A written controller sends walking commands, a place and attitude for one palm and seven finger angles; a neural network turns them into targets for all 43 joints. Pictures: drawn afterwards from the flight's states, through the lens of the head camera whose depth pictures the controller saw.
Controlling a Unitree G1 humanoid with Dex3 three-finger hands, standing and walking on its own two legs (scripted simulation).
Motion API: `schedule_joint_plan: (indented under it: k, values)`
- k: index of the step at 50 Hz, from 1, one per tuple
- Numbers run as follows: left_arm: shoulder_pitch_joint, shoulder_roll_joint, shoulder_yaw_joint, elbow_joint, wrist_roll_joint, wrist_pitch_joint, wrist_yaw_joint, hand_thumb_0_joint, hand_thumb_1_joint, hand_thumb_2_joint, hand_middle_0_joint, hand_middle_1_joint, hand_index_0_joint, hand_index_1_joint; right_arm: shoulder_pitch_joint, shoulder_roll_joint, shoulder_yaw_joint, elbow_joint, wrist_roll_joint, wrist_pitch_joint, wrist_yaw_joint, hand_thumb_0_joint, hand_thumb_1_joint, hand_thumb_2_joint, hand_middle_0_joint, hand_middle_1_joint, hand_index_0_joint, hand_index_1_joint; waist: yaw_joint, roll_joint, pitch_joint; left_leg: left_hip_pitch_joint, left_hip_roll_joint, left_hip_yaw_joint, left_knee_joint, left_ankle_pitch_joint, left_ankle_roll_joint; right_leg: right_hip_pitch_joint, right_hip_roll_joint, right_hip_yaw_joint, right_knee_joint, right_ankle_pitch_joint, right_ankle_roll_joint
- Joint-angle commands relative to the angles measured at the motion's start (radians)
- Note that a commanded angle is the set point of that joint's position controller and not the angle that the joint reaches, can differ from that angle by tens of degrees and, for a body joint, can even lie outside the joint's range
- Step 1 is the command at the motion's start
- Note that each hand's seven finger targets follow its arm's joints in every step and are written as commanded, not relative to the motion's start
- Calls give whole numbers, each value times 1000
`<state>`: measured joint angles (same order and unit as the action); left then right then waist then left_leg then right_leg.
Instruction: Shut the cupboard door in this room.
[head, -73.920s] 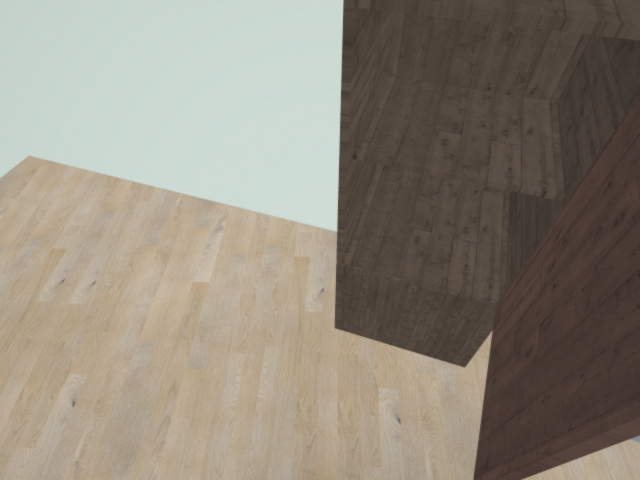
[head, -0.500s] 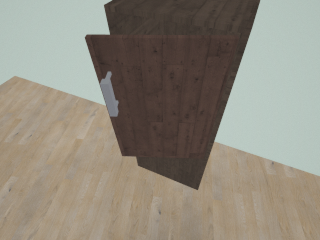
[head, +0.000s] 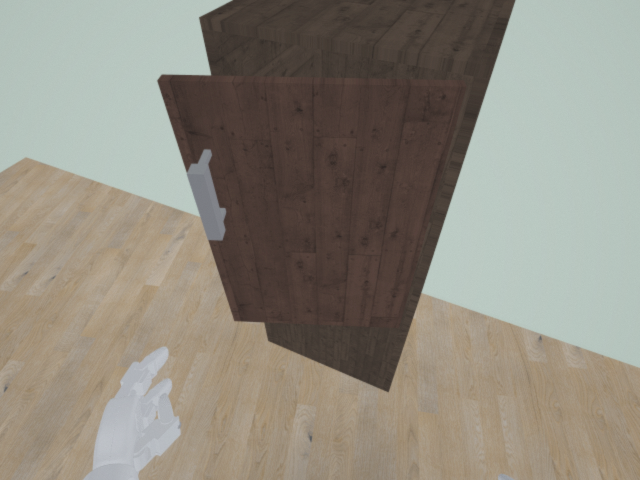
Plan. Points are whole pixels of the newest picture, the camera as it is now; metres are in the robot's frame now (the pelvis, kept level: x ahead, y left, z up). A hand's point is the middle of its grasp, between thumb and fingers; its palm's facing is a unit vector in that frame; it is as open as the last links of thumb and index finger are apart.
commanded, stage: raise the hand and make a fist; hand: left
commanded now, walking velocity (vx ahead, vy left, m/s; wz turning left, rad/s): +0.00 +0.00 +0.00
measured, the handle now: (211, 195) +0.51 +0.18 +0.08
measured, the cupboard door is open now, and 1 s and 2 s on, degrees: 21 21 21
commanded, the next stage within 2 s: bring the fist close to the handle in 1.74 s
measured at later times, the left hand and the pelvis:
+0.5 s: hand (203, 446) +0.17 +0.14 +0.00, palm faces -0.16 -0.99 -0.05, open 4.9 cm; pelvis -0.05 -0.03 -0.08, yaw +0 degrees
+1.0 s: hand (153, 417) +0.19 +0.19 +0.05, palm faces -0.01 -1.00 -0.06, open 3.1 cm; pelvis -0.03 +0.00 -0.04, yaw +0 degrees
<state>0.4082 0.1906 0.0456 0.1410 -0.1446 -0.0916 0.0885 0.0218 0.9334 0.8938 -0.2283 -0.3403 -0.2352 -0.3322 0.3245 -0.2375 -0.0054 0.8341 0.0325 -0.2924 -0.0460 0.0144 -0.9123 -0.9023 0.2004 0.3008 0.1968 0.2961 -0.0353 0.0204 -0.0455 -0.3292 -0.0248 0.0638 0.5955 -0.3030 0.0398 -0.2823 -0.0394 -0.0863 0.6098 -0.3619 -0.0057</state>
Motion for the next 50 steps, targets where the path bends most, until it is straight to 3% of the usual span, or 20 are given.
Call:
schedule_joint_plan:
  k: [1,3,6,8,10,13,14,16,18,20,22,24,26,29,31,36,39,42,44,50]
  values:
    - [356,-38,73,71,-62,-241,-158,0,900,900,-365,-480,-365,-480,-148,-114,-81,-250,-19,-58,32,0,-900,-900,200,300,200,300,81,-355,63,-196,17,-95,80,149,-55,-241,40,-29,39,134,-19]
    - [413,8,153,59,-113,-390,-303,0,900,900,-402,-520,-402,-520,-180,-118,-98,-294,-23,-36,46,0,-900,-900,200,300,200,300,113,-408,-36,-298,-5,-65,171,134,-66,-210,15,22,132,283,-1]
    - [364,128,266,17,-137,-507,-461,0,900,900,-457,-580,-457,-580,-213,-122,-109,-372,-18,-14,62,0,-900,-900,200,300,200,300,136,-150,-127,-362,-25,-36,277,149,-65,-205,-15,100,246,378,-12]
    - [248,156,264,-149,-153,-504,-480,0,900,900,-493,-620,-493,-620,-240,-118,-99,-429,-15,-4,54,0,-900,-900,200,300,200,300,136,78,-195,-342,-29,-16,310,131,-48,-254,0,113,271,261,-26]
    - [94,188,276,-338,-178,-521,-451,0,900,900,-530,-660,-530,-660,-211,-114,-93,-452,-21,-10,43,0,-900,-900,200,300,200,300,102,174,-284,-322,-12,-37,357,95,-33,-326,16,132,280,138,-28]
    - [-97,173,223,-571,-201,-606,-418,0,900,900,-585,-720,-585,-720,-166,-107,-78,-438,-24,-28,21,0,-900,-900,200,300,200,300,19,157,-339,-321,12,-80,450,58,-17,-416,23,173,284,83,-13]
    - [-185,170,189,-614,-202,-629,-418,0,900,900,-603,-740,-603,-740,-156,-117,-74,-422,-27,-32,10,0,-900,-900,200,300,200,300,-22,92,-317,-350,24,-95,482,25,-10,-457,30,187,283,40,-7]
    - [-170,112,101,-564,-202,-638,-446,0,900,900,-640,-780,-640,-780,-151,-130,-68,-401,-18,-48,-8,0,-900,-900,200,300,200,300,-44,62,-255,-388,38,-106,501,-33,-4,-512,36,190,269,-53,-10]
    - [-170,131,82,-502,-202,-589,-483,0,900,900,-677,-820,-677,-820,-143,-143,-63,-396,-4,-53,-24,0,-900,-900,200,300,200,300,-59,28,-221,-425,42,-108,504,-72,1,-504,37,201,235,-106,0]
    - [-132,180,116,-398,-193,-471,-512,0,900,900,-713,-860,-713,-860,-139,-148,-55,-401,12,-37,-39,0,-900,-900,200,300,200,300,-41,-7,-212,-455,40,-105,486,-78,4,-457,25,225,189,-146,15]
    - [-20,200,153,-323,-182,-314,-520,0,900,900,-750,-900,-750,-900,-147,-139,-55,-436,26,-10,-42,0,-900,-900,200,300,200,300,9,-47,-222,-451,31,-95,433,-69,4,-370,5,240,137,-164,30]
    - [97,245,256,-301,-187,-170,-490,0,900,900,-787,-940,-787,-940,-182,-117,-56,-473,33,25,-40,0,-900,-900,200,300,200,300,86,-52,-290,-416,20,-94,384,-17,-1,-238,-12,244,128,-92,42]
    - [113,231,307,-416,-210,-108,-425,0,900,900,-823,-980,-823,-980,-198,-83,-49,-507,26,51,-36,0,-900,-900,200,300,200,300,116,-56,-326,-373,16,-88,341,29,-13,-170,-25,213,138,13,52]
    - [105,204,348,-487,-221,-152,-303,0,900,900,-878,-1040,-878,-1040,-206,-64,-37,-493,10,58,-34,0,-900,-900,200,300,200,300,124,-68,-258,-324,28,-102,278,80,-23,-178,10,123,171,127,24]
    - [99,163,295,-497,-198,-227,-265,0,900,900,-915,-1080,-915,-1080,-166,-68,-39,-481,1,47,-27,0,-900,-900,200,300,200,300,90,-60,-203,-306,31,-104,254,81,-25,-240,28,85,182,137,14]
    - [10,106,102,-470,-153,-366,-328,0,900,900,-1007,-1180,-1007,-1180,-114,-120,-37,-457,-5,-2,-15,0,-900,-900,200,300,200,300,8,-9,-144,-285,30,-107,259,-17,-14,-375,43,76,173,-45,-2]
    - [-24,150,101,-476,-153,-355,-374,0,900,900,-1062,-1240,-1062,-1240,-103,-139,-37,-457,7,-25,-21,0,-900,-900,200,300,200,300,5,15,-167,-256,31,-122,232,-66,-9,-365,47,75,151,-106,-12]
    - [-26,214,181,-547,-151,-326,-353,0,900,900,-1117,-1300,-1117,-1300,-110,-137,-38,-466,7,-34,-28,0,-900,-900,200,300,200,300,43,51,-259,-189,32,-127,193,-27,-9,-303,48,50,160,-42,-17]
    - [-16,253,249,-570,-151,-303,-311,0,900,900,-1153,-1340,-1153,-1340,-120,-127,-33,-463,5,-23,-28,0,-900,-900,200,300,200,300,71,84,-263,-162,37,-136,164,2,-15,-267,57,28,168,3,-25]
    - [-2,136,163,-542,-152,-215,-267,0,900,900,-1263,-1460,-1263,-1460,-129,-119,-14,-476,9,10,-14,0,-900,-900,200,300,200,300,48,84,-145,-124,48,-142,107,47,-30,-249,67,-11,144,85,-22]
